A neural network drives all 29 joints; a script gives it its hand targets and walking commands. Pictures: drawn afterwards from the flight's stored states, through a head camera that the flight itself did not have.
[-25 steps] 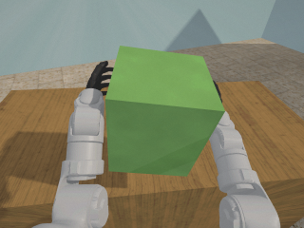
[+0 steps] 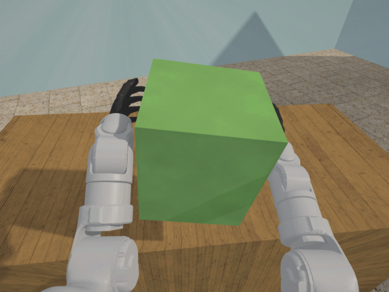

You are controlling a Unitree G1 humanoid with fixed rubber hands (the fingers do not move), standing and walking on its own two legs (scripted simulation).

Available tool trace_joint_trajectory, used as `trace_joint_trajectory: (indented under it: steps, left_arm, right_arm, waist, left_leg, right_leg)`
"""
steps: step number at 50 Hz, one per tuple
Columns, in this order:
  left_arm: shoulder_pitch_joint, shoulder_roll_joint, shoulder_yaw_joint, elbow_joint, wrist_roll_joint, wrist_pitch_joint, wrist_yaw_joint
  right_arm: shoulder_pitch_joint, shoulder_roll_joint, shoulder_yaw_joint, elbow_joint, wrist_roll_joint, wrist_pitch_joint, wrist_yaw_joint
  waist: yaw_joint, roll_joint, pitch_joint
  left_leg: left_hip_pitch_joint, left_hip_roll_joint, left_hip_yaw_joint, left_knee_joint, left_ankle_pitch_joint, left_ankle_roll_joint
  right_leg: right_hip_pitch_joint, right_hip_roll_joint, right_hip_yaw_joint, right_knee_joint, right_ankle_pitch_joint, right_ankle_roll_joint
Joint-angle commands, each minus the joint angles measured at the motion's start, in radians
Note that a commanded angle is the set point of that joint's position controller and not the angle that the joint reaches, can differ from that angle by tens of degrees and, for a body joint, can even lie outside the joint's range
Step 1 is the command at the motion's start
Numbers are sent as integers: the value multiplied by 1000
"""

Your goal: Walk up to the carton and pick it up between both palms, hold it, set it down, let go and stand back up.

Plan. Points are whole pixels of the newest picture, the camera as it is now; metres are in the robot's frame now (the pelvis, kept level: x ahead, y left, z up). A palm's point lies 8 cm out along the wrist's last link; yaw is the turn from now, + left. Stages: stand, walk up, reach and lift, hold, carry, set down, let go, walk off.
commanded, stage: hold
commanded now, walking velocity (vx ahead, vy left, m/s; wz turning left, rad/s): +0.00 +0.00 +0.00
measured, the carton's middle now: (198, 146) +0.35 +0.00 +0.17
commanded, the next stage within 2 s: set down in 0.18 s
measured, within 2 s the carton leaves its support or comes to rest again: neither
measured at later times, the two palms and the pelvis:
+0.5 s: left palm (119, 111) +0.38 +0.15 +0.24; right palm (267, 136) +0.37 -0.15 +0.18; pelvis +0.01 +0.00 +0.00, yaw +1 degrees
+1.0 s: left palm (126, 134) +0.40 +0.15 +0.16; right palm (260, 149) +0.39 -0.15 +0.13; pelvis +0.03 +0.01 +0.00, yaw +1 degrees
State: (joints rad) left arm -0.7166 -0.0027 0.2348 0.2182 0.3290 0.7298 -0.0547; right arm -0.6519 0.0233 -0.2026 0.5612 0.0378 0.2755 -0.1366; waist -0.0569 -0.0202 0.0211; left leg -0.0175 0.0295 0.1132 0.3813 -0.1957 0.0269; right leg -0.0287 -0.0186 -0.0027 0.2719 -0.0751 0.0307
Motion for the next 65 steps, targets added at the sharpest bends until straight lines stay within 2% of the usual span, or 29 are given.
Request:
trace_joint_trajectory:
  steps: [1,8,9,10,12,14,15,17,20,21,24,27,29,30,32,34,36,37,39,41,43,47,49,50,53,56,59,60,65]
  left_arm:
    - [-468,-607,-296,-93,-58,-22,-116]
    - [-473,-579,-258,-80,-46,-19,-124]
    - [-465,-587,-263,-74,-47,-13,-126]
    - [-568,-584,-302,-103,-98,-41,-135]
    - [-623,-576,-269,-69,-89,-66,-141]
    - [-605,-561,-242,-12,-74,-88,-148]
    - [-569,-546,-201,24,-58,-91,-151]
    - [-511,-518,-165,101,-32,-109,-164]
    - [-463,-505,-152,127,-24,-152,-182]
    - [-475,-518,-164,138,-25,-172,-192]
    - [-455,-507,-153,205,-15,-217,-212]
    - [-426,-530,-213,124,-47,-262,-204]
    - [-420,-532,-249,123,-71,-283,-195]
    - [-400,-534,-268,95,-89,-296,-188]
    - [-371,-543,-287,72,-93,-315,-182]
    - [-398,-558,-357,21,-128,-336,-169]
    - [-414,-581,-405,-22,-160,-352,-153]
    - [-399,-566,-399,4,-154,-359,-149]
    - [-367,-547,-418,-19,-154,-368,-140]
    - [-323,-538,-402,-6,-136,-367,-147]
    - [-277,-544,-400,-3,-117,-363,-146]
    - [-315,-555,-447,-33,-142,-376,-138]
    - [-282,-533,-418,6,-125,-376,-150]
    - [-296,-514,-397,37,-114,-376,-153]
    - [-354,-529,-408,67,-126,-393,-155]
    - [-342,-511,-383,99,-115,-405,-159]
    - [-346,-496,-331,178,-84,-410,-176]
    - [-329,-471,-300,207,-72,-409,-184]
    - [-364,-476,-282,223,-75,-429,-199]
  right_arm:
    - [-796,456,478,-279,172,-91,93]
    - [-822,457,486,-303,160,-93,94]
    - [-821,449,489,-303,172,-90,91]
    - [-832,425,468,-283,161,-95,91]
    - [-876,437,426,-237,127,-107,103]
    - [-843,418,373,-222,78,-129,110]
    - [-876,418,359,-235,74,-146,117]
    - [-841,393,323,-242,25,-177,118]
    - [-782,411,330,-218,0,-224,116]
    - [-731,382,302,-177,-21,-238,117]
    - [-692,386,269,-173,-64,-277,113]
    - [-678,409,334,-212,-40,-329,96]
    - [-656,402,330,-203,-42,-345,89]
    - [-659,402,365,-235,-25,-363,85]
    - [-607,423,393,-224,-26,-372,77]
    - [-586,411,391,-233,-29,-392,72]
    - [-626,429,441,-293,0,-406,69]
    - [-592,420,425,-265,-13,-403,65]
    - [-544,413,457,-253,8,-402,62]
    - [-501,400,436,-226,-8,-399,58]
    - [-499,403,456,-253,4,-407,54]
    - [-455,413,454,-236,4,-413,52]
    - [-441,396,427,-215,-16,-409,51]
    - [-453,396,422,-211,-30,-406,50]
    - [-481,417,392,-199,-54,-414,50]
    - [-498,427,386,-202,-63,-423,54]
    - [-460,423,334,-128,-104,-414,55]
    - [-469,417,316,-140,-117,-412,55]
    - [-474,437,299,-137,-134,-422,47]
  waist:
    - [-7,23,-250]
    - [21,-10,-256]
    - [7,-4,-258]
    - [10,85,-235]
    - [10,68,-212]
    - [-10,61,-185]
    - [12,49,-186]
    - [3,23,-158]
    - [14,-15,-176]
    - [-20,0,-152]
    - [-20,-23,-145]
    - [-9,-23,-210]
    - [-37,-7,-230]
    - [-20,-18,-283]
    - [-13,-22,-299]
    - [-46,5,-336]
    - [-32,6,-386]
    - [-47,7,-356]
    - [-39,-1,-361]
    - [-50,-6,-313]
    - [-36,4,-314]
    - [-64,25,-328]
    - [-71,5,-296]
    - [-55,-2,-262]
    - [-76,-12,-258]
    - [-58,-14,-267]
    - [-72,-41,-174]
    - [-63,-53,-162]
    - [-77,-43,-156]
  left_leg:
    - [-1,-37,-97,-130,267,-33]
    - [-1,-46,-81,-138,252,-19]
    - [-7,-44,-87,-140,243,-19]
    - [-77,-57,-115,-151,143,-15]
    - [-132,-55,-107,-194,7,-1]
    - [-168,-44,-112,-222,-81,7]
    - [-183,-41,-109,-237,-123,20]
    - [-217,-40,-104,-246,-167,29]
    - [-192,-48,-89,-241,-119,37]
    - [-182,-47,-87,-247,-131,26]
    - [-195,-43,-82,-260,-169,35]
    - [-81,-41,-79,-205,34,10]
    - [-15,-42,-87,-159,163,-16]
    - [28,-46,-84,-127,248,-24]
    - [60,-57,-79,-108,300,-29]
    - [97,-47,-91,-87,364,-52]
    - [140,-49,-99,-63,442,-60]
    - [151,-48,-101,-65,437,-62]
    - [176,-46,-109,-41,523,-72]
    - [162,-55,-96,-54,496,-72]
    - [177,-55,-97,-43,532,-71]
    - [192,-50,-107,-43,545,-87]
    - [184,-49,-101,-52,505,-80]
    - [139,-55,-92,-72,443,-72]
    - [90,-52,-93,-95,367,-66]
    - [77,-55,-78,-99,321,-53]
    - [5,-60,-68,-151,159,-31]
    - [-18,-60,-63,-161,106,-19]
    - [-45,-61,-53,-170,98,-21]
  right_leg:
    - [266,90,-77,-16,18,-40]
    - [267,85,-78,-19,6,-35]
    - [283,89,-80,-18,14,-37]
    - [275,77,-94,15,-29,-28]
    - [274,68,-99,21,-93,-20]
    - [283,65,-105,17,-125,-23]
    - [289,62,-103,15,-147,-21]
    - [305,59,-109,6,-170,-23]
    - [318,49,-117,0,-135,-15]
    - [305,50,-125,-1,-137,-17]
    - [308,48,-129,-14,-167,-20]
    - [298,58,-133,-17,-65,-22]
    - [272,60,-131,-26,-25,-29]
    - [274,68,-134,-23,16,-33]
    - [274,66,-130,-32,47,-36]
    - [258,70,-137,-26,79,-42]
    - [244,74,-137,-23,119,-41]
    - [241,69,-133,-34,120,-38]
    - [244,78,-127,-31,176,-36]
    - [250,74,-135,-42,163,-34]
    - [246,76,-128,-43,190,-33]
    - [230,76,-135,-46,192,-41]
    - [223,75,-131,-54,174,-39]
    - [235,69,-129,-60,153,-36]
    - [243,65,-131,-51,125,-38]
    - [241,60,-122,-54,117,-34]
    - [240,51,-121,-62,47,-33]
    - [243,49,-123,-62,31,-31]
    - [250,45,-121,-54,45,-26]
